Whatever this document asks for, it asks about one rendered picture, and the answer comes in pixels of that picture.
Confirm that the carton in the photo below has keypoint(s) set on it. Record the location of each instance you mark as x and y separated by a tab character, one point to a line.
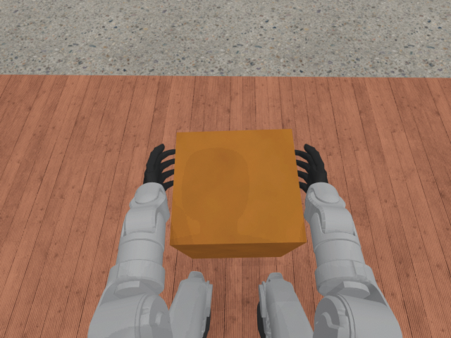
236	194

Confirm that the robot left thigh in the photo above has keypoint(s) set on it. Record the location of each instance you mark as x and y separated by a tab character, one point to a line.
191	305

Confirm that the right robot forearm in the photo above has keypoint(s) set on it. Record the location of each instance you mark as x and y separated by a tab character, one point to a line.
341	268

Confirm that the robot right thigh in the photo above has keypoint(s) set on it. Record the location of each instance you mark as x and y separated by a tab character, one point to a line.
279	304

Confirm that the robot left upper arm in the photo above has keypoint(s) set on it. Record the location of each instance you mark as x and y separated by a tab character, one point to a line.
141	316

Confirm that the robot thigh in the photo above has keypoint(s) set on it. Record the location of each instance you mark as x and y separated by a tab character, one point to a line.
191	305
279	304

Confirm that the left robot hand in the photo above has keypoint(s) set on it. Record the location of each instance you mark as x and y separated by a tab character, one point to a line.
154	170

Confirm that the robot right upper arm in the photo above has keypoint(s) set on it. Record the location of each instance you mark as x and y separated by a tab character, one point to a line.
341	316

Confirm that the left robot forearm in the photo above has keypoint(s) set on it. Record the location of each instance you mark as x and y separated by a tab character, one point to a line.
138	268

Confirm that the right robot hand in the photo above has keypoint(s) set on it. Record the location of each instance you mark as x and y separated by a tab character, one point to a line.
314	167

